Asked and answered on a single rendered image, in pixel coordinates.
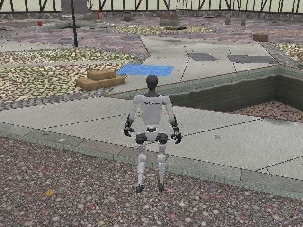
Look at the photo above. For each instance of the left robot thigh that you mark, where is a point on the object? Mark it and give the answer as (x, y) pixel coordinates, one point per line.
(141, 144)

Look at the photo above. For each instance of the robot right hand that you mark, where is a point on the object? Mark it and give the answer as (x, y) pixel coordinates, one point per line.
(177, 137)

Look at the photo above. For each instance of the robot left hand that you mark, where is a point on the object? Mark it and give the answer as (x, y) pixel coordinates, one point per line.
(126, 132)

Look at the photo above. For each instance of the robot left forearm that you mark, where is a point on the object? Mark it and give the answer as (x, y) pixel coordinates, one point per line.
(128, 123)

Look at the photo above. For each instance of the robot right forearm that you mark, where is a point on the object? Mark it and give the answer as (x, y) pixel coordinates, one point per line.
(175, 126)

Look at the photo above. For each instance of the robot left upper arm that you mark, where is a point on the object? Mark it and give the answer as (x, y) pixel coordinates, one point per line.
(134, 106)

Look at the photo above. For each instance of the robot right upper arm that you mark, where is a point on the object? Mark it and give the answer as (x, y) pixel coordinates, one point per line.
(169, 108)

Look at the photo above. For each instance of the robot torso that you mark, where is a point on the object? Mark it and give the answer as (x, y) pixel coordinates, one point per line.
(151, 108)

